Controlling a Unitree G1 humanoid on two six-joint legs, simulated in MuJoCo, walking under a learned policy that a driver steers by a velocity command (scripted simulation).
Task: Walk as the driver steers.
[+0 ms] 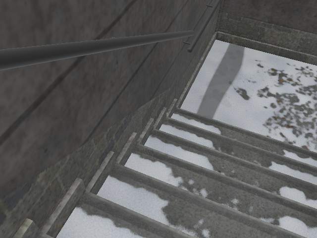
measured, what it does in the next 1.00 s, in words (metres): goes down, turning right: left foot 0.17 m lower, then right foot 0.17 m lower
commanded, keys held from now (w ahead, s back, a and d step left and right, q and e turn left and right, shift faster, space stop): w+e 0.88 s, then w+q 0.12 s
